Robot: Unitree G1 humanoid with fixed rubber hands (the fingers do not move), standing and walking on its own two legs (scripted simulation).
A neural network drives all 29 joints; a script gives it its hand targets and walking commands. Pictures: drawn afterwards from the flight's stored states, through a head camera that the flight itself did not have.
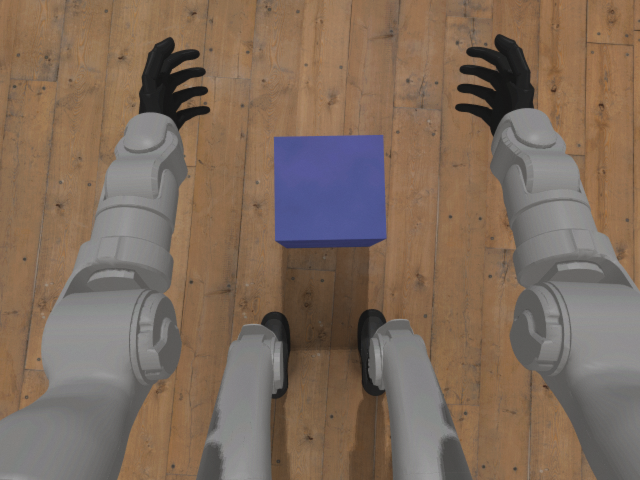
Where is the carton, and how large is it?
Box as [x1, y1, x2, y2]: [274, 135, 386, 247]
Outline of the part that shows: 382,135 274,137 275,240 285,247 369,246 386,238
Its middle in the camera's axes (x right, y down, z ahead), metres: +0.01 -0.10 +0.85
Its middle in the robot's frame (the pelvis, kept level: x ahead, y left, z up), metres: +0.50 -0.02 -0.51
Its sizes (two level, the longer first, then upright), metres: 0.210 0.200 0.250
